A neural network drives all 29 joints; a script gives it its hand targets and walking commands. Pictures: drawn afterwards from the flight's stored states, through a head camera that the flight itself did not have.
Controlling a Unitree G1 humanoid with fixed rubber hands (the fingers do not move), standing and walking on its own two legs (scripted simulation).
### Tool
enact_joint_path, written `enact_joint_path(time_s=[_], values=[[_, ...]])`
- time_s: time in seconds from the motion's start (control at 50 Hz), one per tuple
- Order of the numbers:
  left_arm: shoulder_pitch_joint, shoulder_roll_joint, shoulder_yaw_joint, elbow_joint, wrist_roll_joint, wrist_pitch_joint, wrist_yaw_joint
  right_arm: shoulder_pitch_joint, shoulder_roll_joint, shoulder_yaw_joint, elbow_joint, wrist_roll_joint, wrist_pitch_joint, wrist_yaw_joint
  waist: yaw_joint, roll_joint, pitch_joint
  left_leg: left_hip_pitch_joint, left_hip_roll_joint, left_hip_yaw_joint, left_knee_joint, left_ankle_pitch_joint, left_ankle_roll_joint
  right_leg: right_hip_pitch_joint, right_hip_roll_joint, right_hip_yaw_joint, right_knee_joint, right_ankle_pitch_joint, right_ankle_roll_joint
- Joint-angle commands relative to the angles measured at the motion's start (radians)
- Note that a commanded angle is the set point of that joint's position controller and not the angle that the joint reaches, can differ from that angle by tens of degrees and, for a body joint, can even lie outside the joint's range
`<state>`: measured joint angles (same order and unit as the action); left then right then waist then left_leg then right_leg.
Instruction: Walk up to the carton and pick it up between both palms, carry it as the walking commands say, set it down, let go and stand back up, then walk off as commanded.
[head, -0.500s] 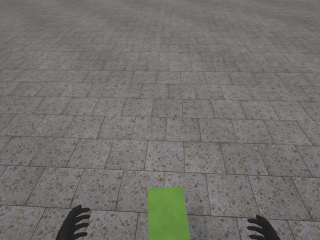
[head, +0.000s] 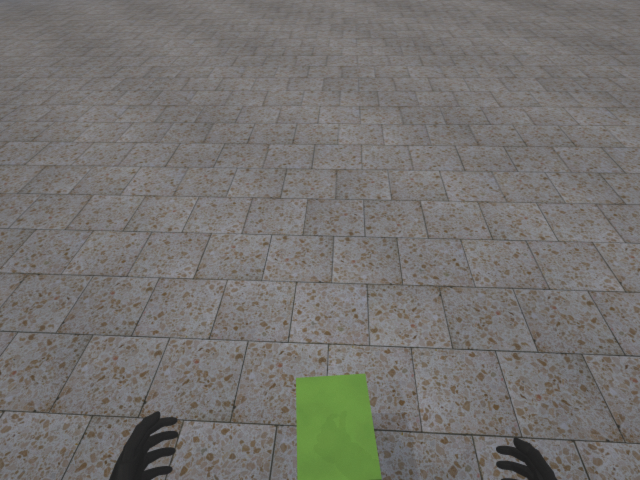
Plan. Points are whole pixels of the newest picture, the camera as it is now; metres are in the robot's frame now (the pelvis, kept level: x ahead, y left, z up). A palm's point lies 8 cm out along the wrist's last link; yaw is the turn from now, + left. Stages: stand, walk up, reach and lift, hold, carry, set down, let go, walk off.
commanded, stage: stand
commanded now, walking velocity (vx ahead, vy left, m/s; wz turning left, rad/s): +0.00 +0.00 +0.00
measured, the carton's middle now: (334, 442) +0.42 -0.04 -0.64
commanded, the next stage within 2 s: walk off in 0.56 s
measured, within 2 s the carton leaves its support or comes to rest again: neither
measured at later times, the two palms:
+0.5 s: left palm out of the picture +0.15 +0.24 -0.05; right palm out of the picture +0.09 -0.27 -0.09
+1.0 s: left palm out of the picture +0.14 +0.23 -0.08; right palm out of the picture +0.10 -0.29 -0.11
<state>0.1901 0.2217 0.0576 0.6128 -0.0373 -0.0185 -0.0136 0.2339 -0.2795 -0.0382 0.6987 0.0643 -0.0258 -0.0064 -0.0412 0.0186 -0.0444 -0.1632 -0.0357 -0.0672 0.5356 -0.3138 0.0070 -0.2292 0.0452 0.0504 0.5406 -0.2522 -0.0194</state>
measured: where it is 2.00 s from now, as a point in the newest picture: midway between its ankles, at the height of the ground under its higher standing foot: outside the picture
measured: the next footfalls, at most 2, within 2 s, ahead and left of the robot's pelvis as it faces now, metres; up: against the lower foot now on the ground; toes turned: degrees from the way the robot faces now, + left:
right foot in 1.12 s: +0.09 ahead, -0.15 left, +0.00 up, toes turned -2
left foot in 1.70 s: +0.13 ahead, +0.06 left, +0.00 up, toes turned +8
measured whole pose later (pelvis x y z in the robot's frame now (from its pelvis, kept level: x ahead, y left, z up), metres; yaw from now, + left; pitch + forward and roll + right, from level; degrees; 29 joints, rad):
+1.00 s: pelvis +0.01 -0.02 +0.00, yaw -1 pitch -2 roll +1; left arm 0.27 0.22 0.06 0.67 -0.03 0.00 -0.01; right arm 0.26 -0.28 -0.04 0.77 0.06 -0.02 -0.01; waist -0.04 0.02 -0.04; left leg -0.16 -0.01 -0.05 0.54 -0.34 0.00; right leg -0.32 0.04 0.03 0.78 -0.41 -0.02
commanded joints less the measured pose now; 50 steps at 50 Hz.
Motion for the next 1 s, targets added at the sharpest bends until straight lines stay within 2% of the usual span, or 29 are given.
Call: enact_joint_path(time_s=[0.0,0.04,0.08,0.1,0.16,0.18,0.22,0.28,0.32,0.34,0.36,0.4,0.5,0.54,0.58,0.64,0.68,0.72,0.76,0.78,0.8,0.82,0.84,0.86,0.88,0.9,0.92,0.96,0.98], values=[[-0.018,0.268,0.070,-0.005,0.075,-0.048,0.026,-0.017,-0.229,-0.055,-0.033,-0.110,-0.052,-0.010,0.052,-0.056,-0.061,-0.044,0.102,-0.093,-0.104,0.212,0.033,0.033,-0.110,0.118,-0.069,0.204,-0.047],[-0.036,0.271,0.069,-0.005,0.077,-0.048,0.026,-0.013,-0.231,-0.053,-0.034,-0.114,-0.054,-0.010,0.045,-0.022,-0.023,-0.048,0.103,-0.095,-0.110,0.184,0.040,0.003,-0.115,0.132,-0.081,0.165,-0.045],[-0.034,0.263,0.069,0.002,0.075,-0.044,0.025,-0.026,-0.226,-0.055,-0.035,-0.115,-0.057,-0.010,0.051,-0.027,-0.023,-0.061,0.111,-0.102,-0.119,0.162,0.043,0.013,-0.106,0.119,-0.085,0.142,-0.045],[-0.029,0.276,0.068,0.001,0.079,-0.046,0.023,-0.010,-0.244,-0.059,-0.032,-0.115,-0.052,-0.011,0.041,-0.016,-0.003,-0.054,0.111,-0.100,-0.126,0.164,0.045,-0.004,-0.108,0.125,-0.085,0.141,-0.047],[-0.029,0.263,0.063,0.006,0.082,-0.049,0.020,-0.021,-0.239,-0.058,-0.030,-0.114,-0.056,-0.009,0.041,-0.040,0.008,-0.086,0.116,-0.112,-0.136,0.070,0.047,-0.003,-0.105,0.117,-0.100,0.070,-0.046],[-0.020,0.270,0.064,0.009,0.077,-0.050,0.022,-0.024,-0.245,-0.059,-0.025,-0.116,-0.053,-0.007,0.053,-0.032,0.037,-0.108,0.113,-0.115,-0.152,0.047,0.046,-0.019,-0.105,0.129,-0.109,0.047,-0.045],[-0.039,0.276,0.067,0.005,0.084,-0.047,0.022,-0.002,-0.246,-0.059,-0.017,-0.118,-0.056,-0.004,0.038,-0.016,0.052,-0.120,0.102,-0.105,-0.154,0.002,0.043,-0.031,-0.113,0.145,-0.126,-0.001,-0.045],[-0.047,0.286,0.073,0.011,0.083,-0.049,0.021,-0.003,-0.237,-0.058,-0.008,-0.122,-0.056,-0.002,0.042,-0.042,0.086,-0.131,0.104,-0.115,-0.165,-0.019,0.053,-0.052,-0.107,0.151,-0.136,-0.053,-0.043],[-0.042,0.278,0.065,0.019,0.084,-0.049,0.019,-0.014,-0.254,-0.061,-0.006,-0.122,-0.058,0.000,0.043,-0.018,0.093,-0.157,0.113,-0.127,-0.188,-0.080,0.055,-0.050,-0.107,0.150,-0.130,-0.074,-0.046],[-0.037,0.273,0.064,0.015,0.082,-0.049,0.018,-0.019,-0.261,-0.063,-0.002,-0.117,-0.057,0.002,0.045,-0.040,0.111,-0.161,0.115,-0.132,-0.183,-0.083,0.055,-0.060,-0.107,0.158,-0.138,-0.086,-0.049],[-0.033,0.277,0.065,0.017,0.084,-0.052,0.017,-0.018,-0.259,-0.065,-0.001,-0.119,-0.057,0.004,0.045,-0.029,0.117,-0.161,0.103,-0.124,-0.172,-0.092,0.056,-0.064,-0.112,0.171,-0.155,-0.109,-0.049],[-0.048,0.285,0.066,0.023,0.084,-0.048,0.016,-0.007,-0.251,-0.062,0.014,-0.121,-0.059,0.005,0.040,-0.065,0.115,-0.143,0.096,-0.114,-0.166,-0.086,0.054,-0.080,-0.111,0.172,-0.174,-0.147,-0.045],[-0.045,0.293,0.068,0.027,0.081,-0.049,0.015,-0.008,-0.250,-0.060,0.021,-0.122,-0.056,0.006,0.045,-0.036,0.130,-0.160,0.099,-0.120,-0.180,-0.110,0.058,-0.074,-0.104,0.161,-0.166,-0.147,-0.040],[-0.060,0.292,0.070,0.024,0.081,-0.050,0.015,-0.022,-0.244,-0.060,0.019,-0.117,-0.056,0.006,0.044,-0.060,0.142,-0.166,0.097,-0.118,-0.180,-0.104,0.058,-0.082,-0.106,0.163,-0.169,-0.159,-0.040],[-0.044,0.296,0.068,0.034,0.085,-0.053,0.016,-0.020,-0.245,-0.062,0.027,-0.115,-0.057,0.005,0.044,-0.043,0.132,-0.137,0.101,-0.116,-0.172,-0.060,0.057,-0.076,-0.112,0.165,-0.173,-0.113,-0.040],[-0.041,0.301,0.069,0.042,0.081,-0.053,0.020,-0.022,-0.246,-0.060,0.031,-0.111,-0.058,0.004,0.044,-0.070,0.127,-0.112,0.098,-0.109,-0.159,-0.001,0.058,-0.072,-0.120,0.177,-0.178,-0.086,-0.048],[-0.074,0.294,0.067,0.031,0.075,-0.054,0.019,-0.025,-0.242,-0.057,0.030,-0.112,-0.059,0.004,0.045,-0.048,0.137,-0.124,0.103,-0.114,-0.167,0.038,0.059,-0.063,-0.116,0.166,-0.160,-0.055,-0.044],[-0.052,0.279,0.062,0.044,0.072,-0.054,0.020,-0.047,-0.254,-0.059,0.025,-0.112,-0.062,0.001,0.048,-0.043,0.141,-0.123,0.116,-0.127,-0.172,0.034,0.065,-0.068,-0.116,0.164,-0.159,-0.015,-0.050],[-0.006,0.130,0.018,0.073,0.066,-0.024,0.013,-0.001,-0.137,-0.022,0.044,-0.109,-0.043,0.009,0.041,-0.039,0.097,-0.125,0.148,-0.166,-0.243,-0.233,0.040,-0.083,-0.078,0.127,-0.137,-0.149,-0.009],[0.041,0.092,0.010,0.061,0.065,-0.012,0.013,0.002,-0.128,-0.017,0.011,-0.114,-0.015,0.014,0.049,0.002,0.116,-0.144,0.172,-0.202,-0.282,-0.365,0.041,-0.121,-0.039,0.078,-0.078,-0.180,0.020],[0.083,0.102,0.012,0.061,0.073,0.001,0.016,0.004,-0.150,-0.023,0.018,-0.120,0.004,0.015,0.060,0.052,0.152,-0.139,0.210,-0.240,-0.305,-0.492,0.059,-0.189,-0.005,0.039,-0.007,-0.246,0.024],[0.082,0.096,0.012,0.053,0.080,0.005,0.013,0.033,-0.183,-0.036,0.017,-0.126,0.010,0.003,0.042,0.104,0.126,-0.107,0.301,-0.337,-0.359,-0.582,0.096,-0.220,0.015,-0.019,0.126,-0.205,0.035],[0.078,0.104,0.008,0.044,0.092,0.009,0.003,0.038,-0.228,-0.053,0.029,-0.130,0.012,-0.003,0.032,0.146,0.152,-0.092,0.354,-0.385,-0.376,-0.565,0.125,-0.258,-0.019,-0.029,0.225,-0.165,0.029],[0.047,0.119,0.015,0.021,0.100,0.009,-0.005,0.042,-0.251,-0.066,0.024,-0.127,0.012,-0.008,0.022,0.146,0.149,-0.089,0.390,-0.400,-0.379,-0.540,0.145,-0.286,-0.049,-0.030,0.296,-0.165,0.031],[0.050,0.148,0.018,0.011,0.104,0.006,-0.010,0.033,-0.258,-0.072,0.034,-0.129,0.012,-0.014,0.022,0.099,0.126,-0.020,0.404,-0.391,-0.337,-0.452,0.159,-0.329,-0.069,-0.017,0.296,-0.184,0.032],[0.007,0.143,0.016,-0.007,0.107,0.000,-0.011,0.064,-0.256,-0.077,0.033,-0.124,0.005,-0.018,-0.004,0.056,0.107,0.025,0.415,-0.394,-0.312,-0.400,0.167,-0.369,-0.087,-0.013,0.304,-0.184,0.024],[-0.008,0.153,0.020,-0.021,0.108,0.000,-0.012,0.081,-0.247,-0.074,0.045,-0.126,0.001,-0.019,-0.006,0.040,0.110,0.065,0.421,-0.396,-0.304,-0.384,0.173,-0.424,-0.094,-0.005,0.323,-0.200,0.018],[-0.018,0.140,0.019,-0.038,0.101,0.001,-0.018,0.115,-0.245,-0.077,0.054,-0.125,0.005,-0.019,-0.028,0.077,0.093,0.122,0.414,-0.361,-0.294,-0.349,0.176,-0.446,-0.100,-0.011,0.300,-0.220,0.027],[0.006,0.119,0.012,-0.043,0.093,-0.001,-0.022,0.099,-0.236,-0.076,0.052,-0.126,0.003,-0.019,-0.017,0.101,0.102,0.103,0.405,-0.340,-0.283,-0.326,0.167,-0.424,-0.105,-0.017,0.265,-0.199,0.024]])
